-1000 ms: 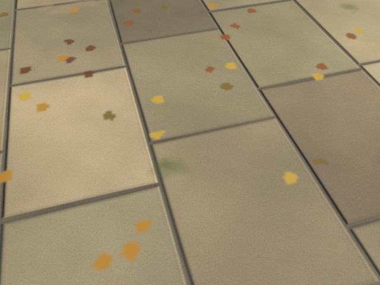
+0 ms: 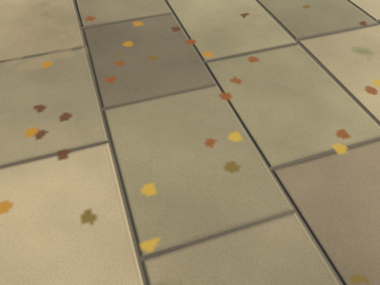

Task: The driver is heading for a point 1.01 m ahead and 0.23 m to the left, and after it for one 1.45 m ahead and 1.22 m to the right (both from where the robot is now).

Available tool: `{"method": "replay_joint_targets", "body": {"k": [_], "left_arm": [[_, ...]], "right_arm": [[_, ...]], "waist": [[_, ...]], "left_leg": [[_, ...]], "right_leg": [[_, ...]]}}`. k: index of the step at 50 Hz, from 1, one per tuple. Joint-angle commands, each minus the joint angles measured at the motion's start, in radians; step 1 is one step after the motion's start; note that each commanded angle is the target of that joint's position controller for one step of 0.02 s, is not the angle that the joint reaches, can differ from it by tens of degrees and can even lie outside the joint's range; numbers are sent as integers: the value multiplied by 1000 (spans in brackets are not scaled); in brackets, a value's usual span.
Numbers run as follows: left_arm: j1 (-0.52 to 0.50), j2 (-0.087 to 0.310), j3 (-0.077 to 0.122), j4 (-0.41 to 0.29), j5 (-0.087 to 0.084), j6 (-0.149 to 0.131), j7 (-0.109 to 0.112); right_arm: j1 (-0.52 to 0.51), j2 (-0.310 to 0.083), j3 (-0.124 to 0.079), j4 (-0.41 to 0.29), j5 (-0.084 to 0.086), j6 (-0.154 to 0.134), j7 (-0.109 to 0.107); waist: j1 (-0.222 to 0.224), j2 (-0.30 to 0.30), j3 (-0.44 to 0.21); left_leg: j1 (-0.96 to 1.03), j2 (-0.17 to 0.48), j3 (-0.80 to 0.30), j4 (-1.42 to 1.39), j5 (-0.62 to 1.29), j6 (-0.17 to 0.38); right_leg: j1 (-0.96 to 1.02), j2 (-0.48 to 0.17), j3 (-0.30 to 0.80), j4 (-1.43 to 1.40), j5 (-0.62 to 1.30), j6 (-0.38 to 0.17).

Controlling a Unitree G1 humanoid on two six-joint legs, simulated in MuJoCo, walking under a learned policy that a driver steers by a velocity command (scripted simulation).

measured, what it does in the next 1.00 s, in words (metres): walks ahead, turning left: right foot, then left foot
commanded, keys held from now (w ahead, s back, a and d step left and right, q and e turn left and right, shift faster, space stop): w+shift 0.42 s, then w+q+shift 0.46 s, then e+shift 0.12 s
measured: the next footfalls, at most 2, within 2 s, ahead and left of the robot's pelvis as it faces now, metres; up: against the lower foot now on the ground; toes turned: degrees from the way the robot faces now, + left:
right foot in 0.24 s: +0.45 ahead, -0.09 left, +0.00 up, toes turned -2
left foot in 0.72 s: +0.89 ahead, +0.07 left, +0.00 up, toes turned +13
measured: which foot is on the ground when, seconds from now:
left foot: down 0.00-0.26, up 0.28-0.70, down 0.72-1.00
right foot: up 0.00-0.22, down 0.24-0.72, up 0.74-1.00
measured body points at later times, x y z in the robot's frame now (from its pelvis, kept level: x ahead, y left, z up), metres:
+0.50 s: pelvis +0.48 -0.03 +0.00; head +0.49 -0.03 +0.45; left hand +0.40 +0.23 -0.13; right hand +0.65 -0.27 -0.09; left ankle +0.59 +0.14 -0.65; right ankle +0.41 -0.09 -0.74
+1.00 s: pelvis +0.96 +0.06 +0.00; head +0.99 +0.06 +0.45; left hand +1.12 +0.34 -0.06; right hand +1.00 -0.23 -0.13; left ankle +0.85 +0.06 -0.74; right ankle +1.21 -0.04 -0.67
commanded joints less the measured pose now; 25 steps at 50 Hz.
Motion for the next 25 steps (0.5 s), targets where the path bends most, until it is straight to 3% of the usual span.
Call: {"method": "replay_joint_targets", "body": {"k": [1, 4, 5, 6, 8, 9, 10, 11, 12, 13, 14, 15, 16, 17, 19, 21, 22, 25], "left_arm": [[-110, 42, -4, -83, -5, -7, -8], [-222, 40, -12, -94, -18, -16, -20], [-230, 38, -13, -92, -24, -11, -19], [-250, 37, -17, -107, -22, -18, -17], [-254, 70, -7, -103, -12, -22, -2], [-212, 95, 2, -93, -14, -20, 6], [-83, 130, 16, -63, -15, -21, 14], [126, 168, 37, 5, -20, -20, 29], [337, 209, 59, 67, -9, -17, 48], [427, 293, 85, 86, 20, -13, 65], [382, 287, 93, 88, 24, -14, 45], [279, 211, 88, 87, 4, -19, 32], [235, 152, 76, 98, -5, -29, 26], [209, 110, 67, 112, 3, -37, 23], [220, 60, 46, 149, -5, -50, 31], [250, 81, 48, 174, -26, -67, 31], [248, 107, 53, 175, -25, -75, 29], [275, 102, 46, 179, -27, -94, 17]], "right_arm": [[-46, -98, -10, -75, 17, -39, 5], [37, -94, -2, -40, 30, -49, -5], [46, -108, 0, -35, 27, -47, -10], [57, -131, -1, -27, 21, -48, -15], [66, -156, -2, -5, 8, -37, -28], [59, -185, -7, -1, -6, -25, -40], [45, -208, -12, 6, -24, -11, -52], [6, -230, -19, 3, -38, 4, -59], [-53, -226, -21, -12, -39, 10, -60], [-22, -89, 8, -54, -20, -1, -39], [70, -53, 17, -72, 36, -22, -19], [-75, -117, 10, -93, 25, -26, -31], [-163, -120, 11, -116, 21, -30, -28], [-195, -99, 17, -122, 8, -25, -22], [-180, -52, 30, -132, -27, 7, 2], [-234, -31, 40, -163, -40, 25, 20], [-288, -36, 44, -185, -35, 30, 25], [-444, -54, 49, -234, -10, 25, 30]], "waist": [[28, 54, 169], [-17, 5, 173], [-24, 29, 135], [-17, 65, 158], [-4, 89, 110], [26, 121, 57], [94, 149, -17], [188, 167, -123], [286, 151, -211], [235, -64, -306], [142, -253, -400], [140, -79, -223], [120, 16, -102], [80, 88, -33], [7, 51, 29], [-11, 23, 83], [-8, 15, 116], [26, 34, 181]], "left_leg": [[-217, 227, -198, -339, 131, 57], [-81, 222, -122, -381, 468, 21], [9, 222, -107, -372, 579, 10], [60, 253, -96, -340, 714, 2], [222, 277, -75, -236, 1095, -13], [286, 296, -77, -146, 1246, -16], [313, 320, -81, 23, 1358, -19], [291, 327, -74, 258, 1355, -14], [120, 297, -56, 549, 1151, -7], [-236, 167, -53, 945, 425, -9], [-561, 22, -184, 1190, -180, -20], [-663, 119, -211, 1158, -53, 11], [-651, 153, -194, 1095, 25, 12], [-610, 185, -195, 1032, 42, 9], [-537, 226, -196, 953, 41, -17], [-592, 265, -165, 884, 53, -46], [-629, 267, -150, 836, 104, -57], [-601, 230, -100, 565, 321, -53]], "right_leg": [[38, -18, -54, -242, 192, 15], [128, 44, -139, -457, 337, -8], [145, 70, -152, -488, 338, -18], [151, 65, -145, -559, 331, -29], [200, 141, -186, -608, 231, -53], [250, 181, -190, -614, 138, -60], [367, 205, -167, -621, 74, -78], [553, 212, -142, -633, 12, -98], [809, 139, -77, -629, -64, -128], [1091, -122, 256, -594, -337, -185], [1249, -279, 814, -809, -494, -300], [1120, -211, 690, -875, -491, -250], [948, -186, 532, -904, -376, -227], [810, -145, 432, -934, -290, -196], [622, -77, 308, -989, -253, -153], [557, -54, 238, -1051, -230, -150], [527, -50, 190, -1091, -198, -148], [490, 27, -39, -1125, 135, -77]]}}
Keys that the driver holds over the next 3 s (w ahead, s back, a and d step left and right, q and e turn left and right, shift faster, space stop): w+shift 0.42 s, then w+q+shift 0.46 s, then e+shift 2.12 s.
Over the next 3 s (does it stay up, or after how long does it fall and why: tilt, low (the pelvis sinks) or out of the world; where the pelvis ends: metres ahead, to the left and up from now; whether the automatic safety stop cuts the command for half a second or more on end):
stays up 1.31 0.13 0.01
